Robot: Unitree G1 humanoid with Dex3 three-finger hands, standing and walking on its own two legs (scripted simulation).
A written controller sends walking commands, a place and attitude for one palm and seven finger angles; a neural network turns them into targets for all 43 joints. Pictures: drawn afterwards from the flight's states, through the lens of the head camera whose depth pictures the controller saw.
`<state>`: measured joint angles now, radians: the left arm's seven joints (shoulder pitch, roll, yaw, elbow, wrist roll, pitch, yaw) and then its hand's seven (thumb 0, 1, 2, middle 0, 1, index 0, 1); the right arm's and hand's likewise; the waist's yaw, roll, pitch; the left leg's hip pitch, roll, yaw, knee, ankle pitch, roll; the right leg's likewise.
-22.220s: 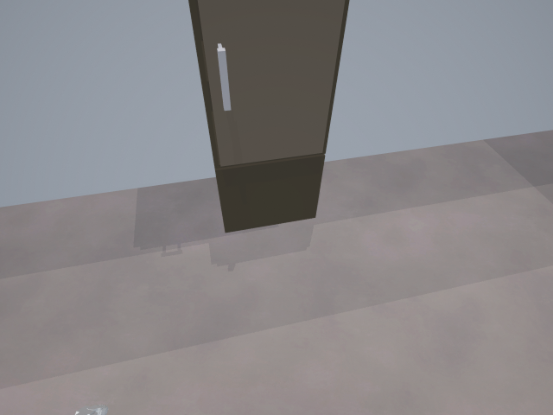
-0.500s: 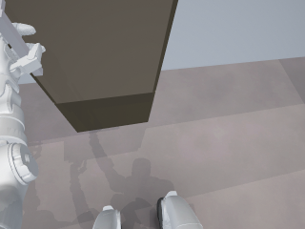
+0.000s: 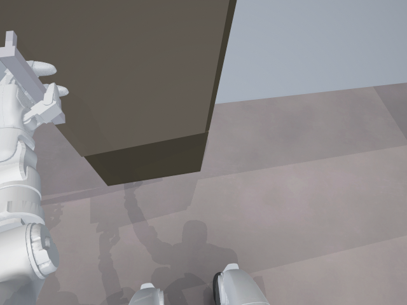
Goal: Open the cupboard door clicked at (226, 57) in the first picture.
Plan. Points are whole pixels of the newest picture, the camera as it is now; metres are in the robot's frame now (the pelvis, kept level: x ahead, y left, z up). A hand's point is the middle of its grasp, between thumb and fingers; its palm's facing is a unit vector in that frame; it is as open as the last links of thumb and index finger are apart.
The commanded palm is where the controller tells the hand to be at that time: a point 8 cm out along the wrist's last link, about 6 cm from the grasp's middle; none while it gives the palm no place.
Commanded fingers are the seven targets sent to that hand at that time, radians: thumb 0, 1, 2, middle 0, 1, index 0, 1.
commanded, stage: pull the door open along its arc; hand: left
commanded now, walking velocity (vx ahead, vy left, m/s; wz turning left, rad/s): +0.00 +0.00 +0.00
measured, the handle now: (38, 83) +0.52 +0.27 +0.07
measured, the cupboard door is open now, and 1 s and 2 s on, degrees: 4 44 48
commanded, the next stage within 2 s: open thumb and fingers to let go in 0.60 s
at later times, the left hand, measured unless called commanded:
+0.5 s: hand (116, 187) +0.32 +0.12 +0.07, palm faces +0.46 -0.89 +0.00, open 5.8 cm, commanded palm +0.23 +0.17 +0.07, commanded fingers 0.00 0.90 0.90 -0.40 -1.35 -0.40 -1.35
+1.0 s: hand (144, 199) +0.29 +0.08 +0.07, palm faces +0.53 -0.85 -0.05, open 8.0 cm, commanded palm +0.24 +0.12 +0.07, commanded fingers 0.00 -0.22 0.42 -0.32 -1.23 -0.32 -1.23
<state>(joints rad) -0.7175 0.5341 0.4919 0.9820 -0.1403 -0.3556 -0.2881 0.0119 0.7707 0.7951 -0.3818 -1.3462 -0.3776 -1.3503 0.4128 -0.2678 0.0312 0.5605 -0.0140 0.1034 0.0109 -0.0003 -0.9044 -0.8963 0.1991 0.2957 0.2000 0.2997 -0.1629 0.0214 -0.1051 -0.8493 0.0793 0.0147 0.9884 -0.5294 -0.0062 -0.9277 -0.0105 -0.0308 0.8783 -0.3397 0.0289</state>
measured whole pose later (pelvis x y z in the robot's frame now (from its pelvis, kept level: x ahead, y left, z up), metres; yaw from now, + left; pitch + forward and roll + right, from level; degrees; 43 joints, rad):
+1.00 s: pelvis -0.01 -0.05 +0.01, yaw +5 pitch +11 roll +1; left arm 0.04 -0.11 -0.12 0.17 0.10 -0.23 0.58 0.02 0.37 0.66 -0.36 -1.29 -0.36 -1.30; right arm 0.20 -0.19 -0.01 0.61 -0.09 -0.01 -0.02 0.01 -0.90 -0.90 0.20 0.30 0.20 0.30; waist 0.01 0.04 -0.11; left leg -0.60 0.05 -0.05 0.90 -0.49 -0.07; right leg -0.70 -0.05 -0.09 0.92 -0.40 -0.03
